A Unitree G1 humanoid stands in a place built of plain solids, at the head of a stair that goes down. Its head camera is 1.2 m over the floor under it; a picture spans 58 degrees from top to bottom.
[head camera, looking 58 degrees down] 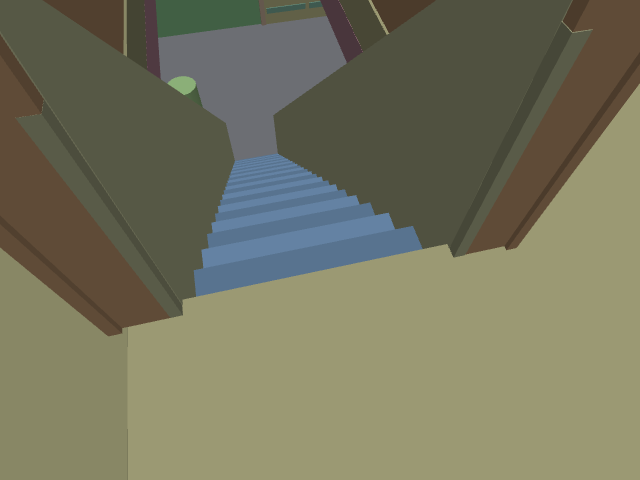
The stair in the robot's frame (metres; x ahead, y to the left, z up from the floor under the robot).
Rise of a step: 0.21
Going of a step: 0.22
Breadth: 0.93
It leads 13 degrees to the left of straight ahead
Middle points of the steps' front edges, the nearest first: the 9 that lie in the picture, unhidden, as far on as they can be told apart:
0.64 0.00 0.00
0.85 0.05 -0.20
1.06 0.10 -0.41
1.27 0.15 -0.62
1.48 0.20 -0.82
1.69 0.25 -1.03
1.90 0.30 -1.23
2.11 0.35 -1.44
2.32 0.40 -1.65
